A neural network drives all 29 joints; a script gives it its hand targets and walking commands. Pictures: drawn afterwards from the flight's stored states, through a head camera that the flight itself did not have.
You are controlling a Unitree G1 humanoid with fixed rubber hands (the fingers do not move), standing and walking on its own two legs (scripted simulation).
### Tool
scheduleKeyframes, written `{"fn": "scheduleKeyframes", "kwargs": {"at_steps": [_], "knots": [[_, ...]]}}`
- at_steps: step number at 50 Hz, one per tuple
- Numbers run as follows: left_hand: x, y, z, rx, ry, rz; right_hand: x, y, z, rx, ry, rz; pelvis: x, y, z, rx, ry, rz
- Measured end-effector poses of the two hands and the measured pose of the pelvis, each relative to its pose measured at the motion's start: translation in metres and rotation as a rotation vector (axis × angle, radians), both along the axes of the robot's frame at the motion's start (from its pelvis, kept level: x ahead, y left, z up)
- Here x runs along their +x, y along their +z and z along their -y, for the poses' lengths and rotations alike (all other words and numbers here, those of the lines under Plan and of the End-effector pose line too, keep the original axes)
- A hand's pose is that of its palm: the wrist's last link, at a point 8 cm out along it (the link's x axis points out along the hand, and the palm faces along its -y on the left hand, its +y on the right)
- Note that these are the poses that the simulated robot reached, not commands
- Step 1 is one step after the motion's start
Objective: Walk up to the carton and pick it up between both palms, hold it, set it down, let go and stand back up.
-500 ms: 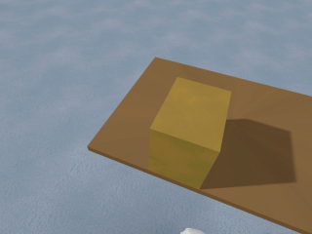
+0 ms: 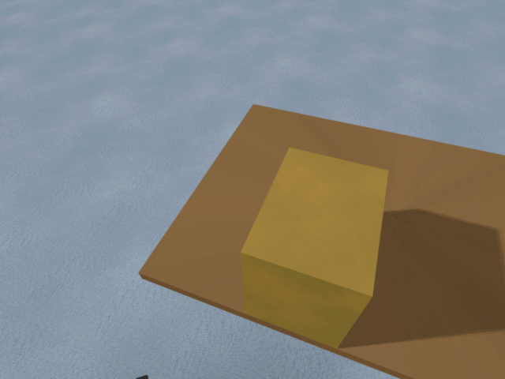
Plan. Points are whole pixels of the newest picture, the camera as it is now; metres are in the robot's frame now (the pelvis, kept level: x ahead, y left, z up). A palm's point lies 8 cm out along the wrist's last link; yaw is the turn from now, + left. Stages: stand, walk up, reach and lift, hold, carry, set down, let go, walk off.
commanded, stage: walk up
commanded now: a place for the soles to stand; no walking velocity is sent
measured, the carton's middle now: (312, 246) +0.38 -0.09 -0.05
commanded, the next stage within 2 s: none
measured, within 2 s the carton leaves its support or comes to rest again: neither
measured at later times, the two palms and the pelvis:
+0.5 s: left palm out of the picture +0.04 +0.25 -0.12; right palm out of the picture +0.03 -0.24 -0.13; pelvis +0.00 +0.00 +0.01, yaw -3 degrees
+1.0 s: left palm out of the picture +0.09 +0.36 -0.12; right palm out of the picture -0.04 -0.17 -0.14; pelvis -0.07 +0.10 -0.02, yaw -12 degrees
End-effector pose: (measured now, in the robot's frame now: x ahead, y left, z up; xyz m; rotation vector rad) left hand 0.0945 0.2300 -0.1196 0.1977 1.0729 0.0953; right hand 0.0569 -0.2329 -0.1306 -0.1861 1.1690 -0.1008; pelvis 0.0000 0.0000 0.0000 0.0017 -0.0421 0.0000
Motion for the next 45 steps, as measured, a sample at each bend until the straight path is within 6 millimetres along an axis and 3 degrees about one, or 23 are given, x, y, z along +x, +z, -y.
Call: {"fn": "scheduleKeyframes", "kwargs": {"at_steps": [9, 20, 26, 33, 39, 45], "knots": [[-0.024, -0.006, -0.020, 0.020, 0.010, -0.085, 0.016, 0.010, 0.001, -0.024, -0.003, 0.032, 0.004, 0.004, -0.007, 0.005, -0.016, 0.005], [-0.055, -0.007, -0.022, 0.046, -0.001, -0.198, -0.011, 0.002, 0.006, -0.018, -0.036, -0.052, 0.002, 0.006, -0.005, 0.018, -0.042, 0.006], [-0.056, -0.005, -0.017, 0.058, -0.013, -0.218, -0.030, -0.003, 0.012, -0.012, -0.055, -0.107, 0.002, 0.006, 0.000, 0.022, -0.054, -0.004], [-0.042, -0.001, -0.016, 0.092, -0.029, -0.182, -0.042, -0.008, 0.025, -0.031, -0.065, -0.154, -0.001, 0.003, 0.001, 0.019, -0.075, -0.016], [-0.049, 0.010, -0.054, 0.194, -0.035, -0.160, -0.036, -0.008, 0.032, -0.099, -0.080, -0.111, -0.029, 0.000, -0.025, 0.018, -0.116, -0.019], [-0.031, 0.005, -0.101, 0.212, -0.085, -0.064, -0.046, -0.012, -0.008, -0.084, -0.124, -0.029, -0.055, -0.013, -0.064, 0.006, -0.154, -0.022]]}}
